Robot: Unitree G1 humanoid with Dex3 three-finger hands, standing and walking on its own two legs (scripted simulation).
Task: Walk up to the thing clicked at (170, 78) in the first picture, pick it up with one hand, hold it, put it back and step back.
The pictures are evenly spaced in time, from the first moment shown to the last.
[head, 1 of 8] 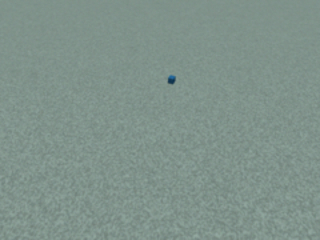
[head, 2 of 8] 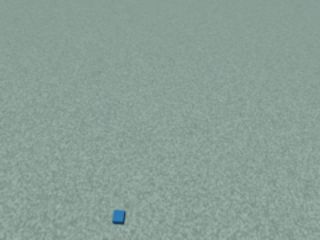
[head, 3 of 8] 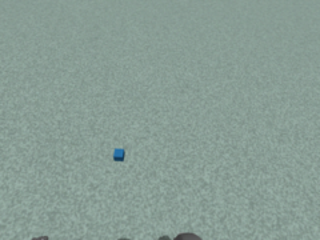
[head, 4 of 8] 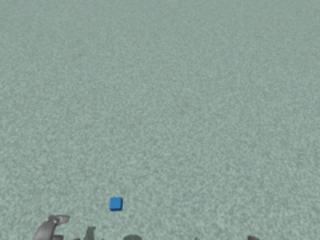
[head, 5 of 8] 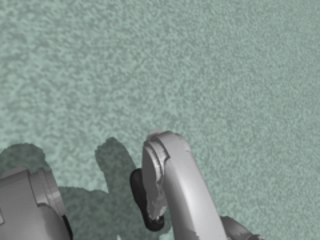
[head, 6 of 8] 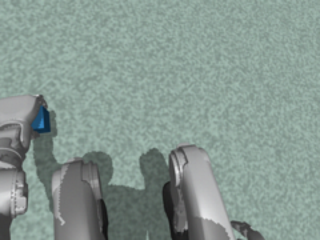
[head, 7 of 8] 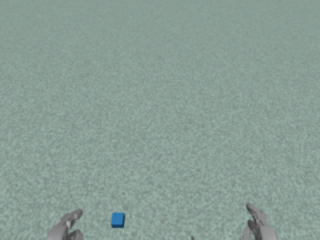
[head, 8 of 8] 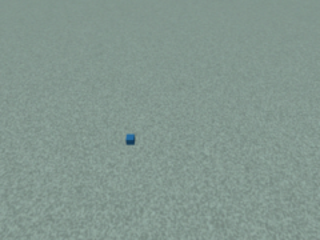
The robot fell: no
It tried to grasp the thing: yes
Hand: left
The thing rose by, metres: 0.68
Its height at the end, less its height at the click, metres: +0.00
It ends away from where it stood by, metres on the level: 0.00
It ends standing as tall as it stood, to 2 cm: yes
